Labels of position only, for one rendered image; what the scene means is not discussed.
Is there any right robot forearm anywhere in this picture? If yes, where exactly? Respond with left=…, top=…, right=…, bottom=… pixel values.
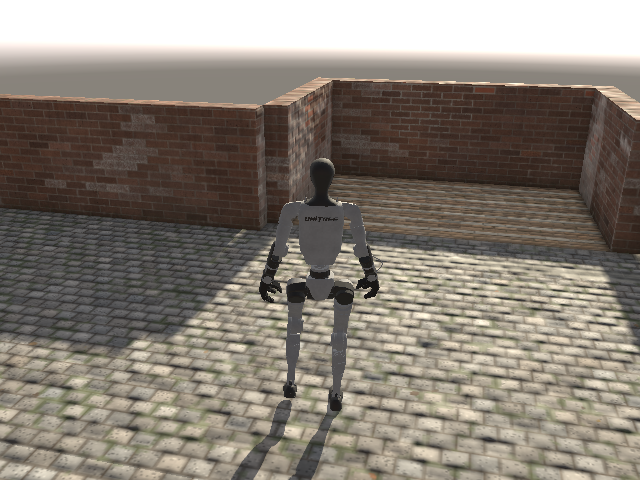
left=359, top=242, right=378, bottom=282

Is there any left robot thigh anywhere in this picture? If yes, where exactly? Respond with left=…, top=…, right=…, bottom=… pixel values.
left=286, top=278, right=307, bottom=334

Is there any left robot forearm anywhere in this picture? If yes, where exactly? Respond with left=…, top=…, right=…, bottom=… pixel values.
left=261, top=241, right=282, bottom=284

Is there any robot left hand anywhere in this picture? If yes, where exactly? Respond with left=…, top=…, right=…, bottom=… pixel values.
left=259, top=279, right=282, bottom=303

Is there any robot right upper arm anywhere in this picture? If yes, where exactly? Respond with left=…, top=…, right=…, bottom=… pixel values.
left=342, top=202, right=369, bottom=258

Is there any robot left upper arm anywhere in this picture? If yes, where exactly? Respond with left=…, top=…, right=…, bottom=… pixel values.
left=272, top=201, right=301, bottom=257

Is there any robot right hand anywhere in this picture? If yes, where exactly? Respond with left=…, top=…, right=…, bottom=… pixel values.
left=356, top=277, right=380, bottom=299

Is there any robot left foot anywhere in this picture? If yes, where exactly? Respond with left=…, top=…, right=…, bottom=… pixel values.
left=283, top=380, right=297, bottom=398

